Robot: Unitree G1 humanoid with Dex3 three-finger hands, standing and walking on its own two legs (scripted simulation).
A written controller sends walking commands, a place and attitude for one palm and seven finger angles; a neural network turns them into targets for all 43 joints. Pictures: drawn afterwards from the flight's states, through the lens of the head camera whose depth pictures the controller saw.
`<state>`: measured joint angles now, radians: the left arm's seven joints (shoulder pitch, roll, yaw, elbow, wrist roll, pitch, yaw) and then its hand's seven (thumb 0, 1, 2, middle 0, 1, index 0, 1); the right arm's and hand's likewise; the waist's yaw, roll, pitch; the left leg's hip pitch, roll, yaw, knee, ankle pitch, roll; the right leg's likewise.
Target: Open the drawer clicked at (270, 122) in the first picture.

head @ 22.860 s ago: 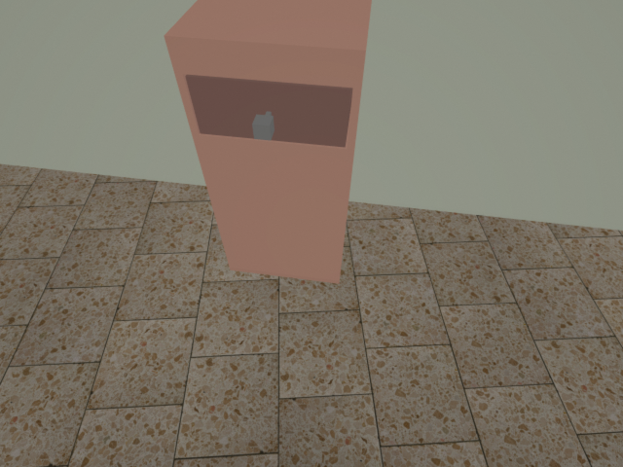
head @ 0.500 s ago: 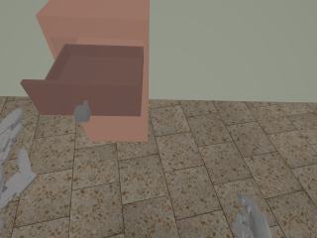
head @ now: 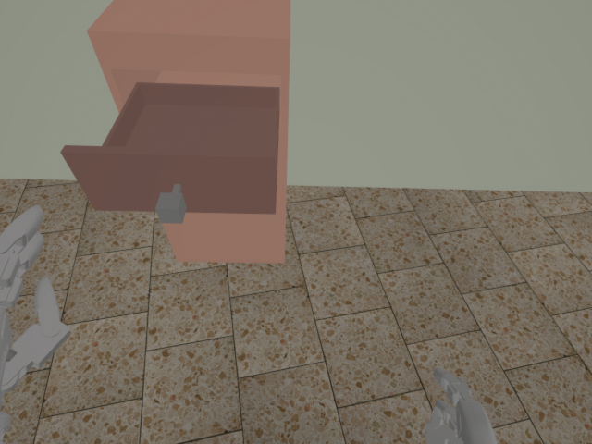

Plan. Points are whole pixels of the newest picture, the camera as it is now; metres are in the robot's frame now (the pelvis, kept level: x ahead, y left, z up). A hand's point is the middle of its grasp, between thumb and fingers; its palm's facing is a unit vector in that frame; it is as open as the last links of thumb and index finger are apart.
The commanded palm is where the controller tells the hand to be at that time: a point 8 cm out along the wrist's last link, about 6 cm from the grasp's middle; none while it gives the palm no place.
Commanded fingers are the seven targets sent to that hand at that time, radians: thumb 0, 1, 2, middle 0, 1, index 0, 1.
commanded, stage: stop stepping back and stand still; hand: left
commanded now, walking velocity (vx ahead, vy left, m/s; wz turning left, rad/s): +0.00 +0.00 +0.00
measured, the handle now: (173, 200) +0.53 +0.27 -0.04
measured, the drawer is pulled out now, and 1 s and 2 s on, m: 0.30 0.30 0.30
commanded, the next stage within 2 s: let the arm hang, fingers relaxed in 0.08 s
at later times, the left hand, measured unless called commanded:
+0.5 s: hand out of the picture +0.03 +0.18 -0.16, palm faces -0.08 -0.98 -0.20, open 7.4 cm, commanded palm none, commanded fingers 0.00 0.90 0.90 -0.20 -0.30 -0.20 -0.30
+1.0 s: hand out of the picture +0.01 +0.22 -0.15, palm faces +0.00 -0.94 -0.34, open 7.4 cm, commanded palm none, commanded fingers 0.00 0.90 0.90 -0.20 -0.30 -0.20 -0.30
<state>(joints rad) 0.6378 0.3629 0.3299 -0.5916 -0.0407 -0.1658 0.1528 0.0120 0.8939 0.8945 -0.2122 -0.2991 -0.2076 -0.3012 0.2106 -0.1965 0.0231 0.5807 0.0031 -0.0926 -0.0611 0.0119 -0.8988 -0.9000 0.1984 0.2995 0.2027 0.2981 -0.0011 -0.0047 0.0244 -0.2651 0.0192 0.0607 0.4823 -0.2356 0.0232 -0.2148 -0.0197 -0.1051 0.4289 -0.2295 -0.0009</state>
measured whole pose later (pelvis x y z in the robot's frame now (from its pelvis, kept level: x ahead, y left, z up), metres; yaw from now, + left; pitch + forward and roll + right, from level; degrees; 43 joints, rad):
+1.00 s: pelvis -0.03 -0.02 +0.00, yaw +0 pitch -2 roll +0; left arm 0.19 0.28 0.01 1.12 0.01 0.01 0.02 0.00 0.91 0.89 -0.20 -0.30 -0.20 -0.30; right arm 0.22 -0.22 -0.01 1.11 -0.01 0.02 0.00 0.00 -0.90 -0.90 0.20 0.30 0.20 0.30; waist -0.01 0.04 0.06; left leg -0.19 0.03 0.06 0.38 -0.15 0.00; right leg -0.16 -0.01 -0.11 0.37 -0.17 -0.03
